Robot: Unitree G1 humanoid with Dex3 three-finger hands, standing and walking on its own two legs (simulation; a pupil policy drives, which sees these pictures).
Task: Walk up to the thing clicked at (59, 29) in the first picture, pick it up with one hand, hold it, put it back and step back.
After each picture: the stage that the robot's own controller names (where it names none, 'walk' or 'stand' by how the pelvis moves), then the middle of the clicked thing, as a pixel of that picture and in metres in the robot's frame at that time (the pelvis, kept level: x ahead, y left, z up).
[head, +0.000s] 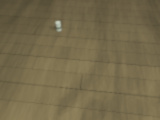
stand; (58, 26) +1.64 +0.32 -0.72
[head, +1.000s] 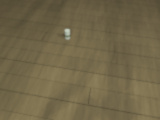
walk; (67, 34) +1.53 +0.15 -0.71
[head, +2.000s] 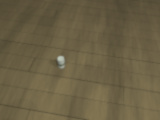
walk; (61, 62) +0.99 +0.18 -0.72
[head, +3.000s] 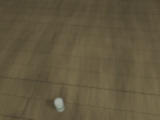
walk; (59, 104) +0.58 +0.21 -0.70
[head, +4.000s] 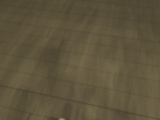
stand; out of the picture +0.39 +0.19 -0.70
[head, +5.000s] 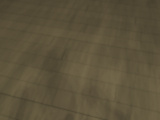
stand; out of the picture +0.36 +0.16 -0.72
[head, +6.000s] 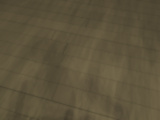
stand; out of the picture +0.35 +0.15 -0.72
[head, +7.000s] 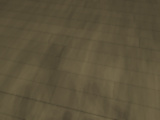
stand; out of the picture +0.36 +0.18 -0.73
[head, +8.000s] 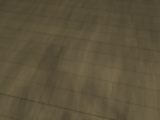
stand; out of the picture +0.35 +0.19 -0.73
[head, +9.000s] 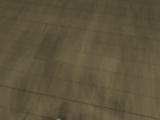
go down; out of the picture +0.37 +0.19 -0.72
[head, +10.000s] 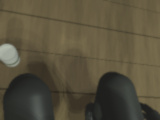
go down; (9, 56) +0.42 +0.27 -0.28
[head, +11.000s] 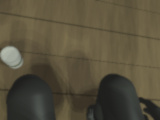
close in; (12, 58) +0.41 +0.27 -0.29
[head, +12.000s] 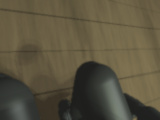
close in; out of the picture +0.38 +0.31 -0.21
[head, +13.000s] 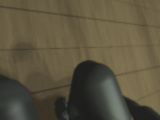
close; out of the picture +0.38 +0.31 -0.22
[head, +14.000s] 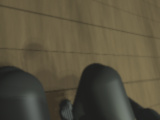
lift; out of the picture +0.33 +0.29 -0.21
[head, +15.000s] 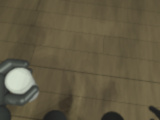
lift; (24, 86) +0.32 +0.20 +0.00
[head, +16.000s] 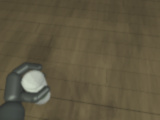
hold; (37, 88) +0.33 +0.17 +0.01
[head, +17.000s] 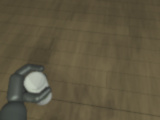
hold; (39, 89) +0.33 +0.17 +0.01
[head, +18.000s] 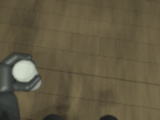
crouch; (28, 76) +0.37 +0.19 -0.06
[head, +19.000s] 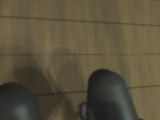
lower; out of the picture +0.43 +0.30 -0.13
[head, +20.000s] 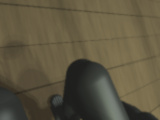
lower; out of the picture +0.41 +0.32 -0.22
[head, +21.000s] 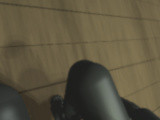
lower; out of the picture +0.40 +0.33 -0.22
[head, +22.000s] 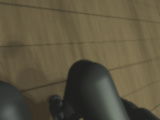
lower; out of the picture +0.40 +0.33 -0.22
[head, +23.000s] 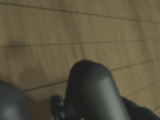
lower; out of the picture +0.40 +0.33 -0.22
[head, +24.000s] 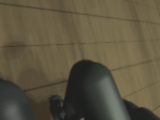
withdraw; out of the picture +0.38 +0.30 -0.23
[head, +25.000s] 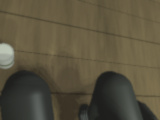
stand; (4, 57) +0.41 +0.27 -0.26
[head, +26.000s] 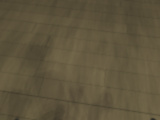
stand; out of the picture +0.36 +0.17 -0.64
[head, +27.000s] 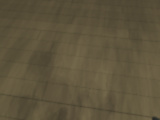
stand; out of the picture +0.37 +0.19 -0.67
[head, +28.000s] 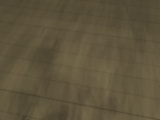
stand; out of the picture +0.37 +0.18 -0.67
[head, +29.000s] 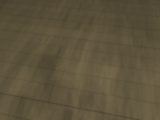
walk; out of the picture +0.39 +0.18 -0.72
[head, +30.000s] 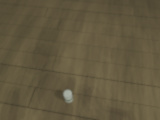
walk; (68, 96) +0.54 +0.16 -0.70
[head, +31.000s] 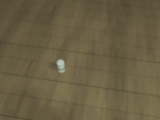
walk; (61, 66) +0.85 +0.20 -0.70
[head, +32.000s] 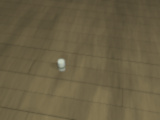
stand; (61, 65) +0.99 +0.21 -0.71
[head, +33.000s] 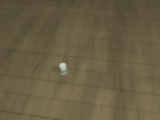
stand; (63, 68) +1.00 +0.21 -0.73
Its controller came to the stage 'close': yes
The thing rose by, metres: 0.71
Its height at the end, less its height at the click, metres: +0.00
